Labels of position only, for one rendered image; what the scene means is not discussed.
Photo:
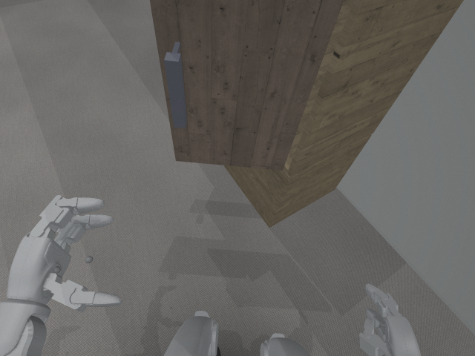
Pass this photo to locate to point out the robot left hand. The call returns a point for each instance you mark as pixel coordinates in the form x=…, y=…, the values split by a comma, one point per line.
x=31, y=274

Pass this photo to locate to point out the robot right hand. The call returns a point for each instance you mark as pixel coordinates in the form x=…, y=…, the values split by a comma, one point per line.
x=396, y=336

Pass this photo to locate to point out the cupboard door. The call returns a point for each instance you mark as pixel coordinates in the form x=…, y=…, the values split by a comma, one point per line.
x=248, y=70

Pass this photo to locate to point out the right robot shin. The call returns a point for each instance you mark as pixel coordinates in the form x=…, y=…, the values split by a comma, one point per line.
x=277, y=335

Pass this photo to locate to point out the handle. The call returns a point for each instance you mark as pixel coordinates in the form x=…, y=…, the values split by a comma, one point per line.
x=174, y=75

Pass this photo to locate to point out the left robot shin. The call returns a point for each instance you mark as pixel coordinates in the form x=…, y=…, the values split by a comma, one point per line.
x=201, y=313

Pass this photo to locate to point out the robot shin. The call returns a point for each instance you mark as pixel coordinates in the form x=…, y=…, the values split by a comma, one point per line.
x=201, y=313
x=277, y=335

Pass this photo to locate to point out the robot left forearm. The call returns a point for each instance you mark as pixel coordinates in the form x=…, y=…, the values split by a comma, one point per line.
x=22, y=327

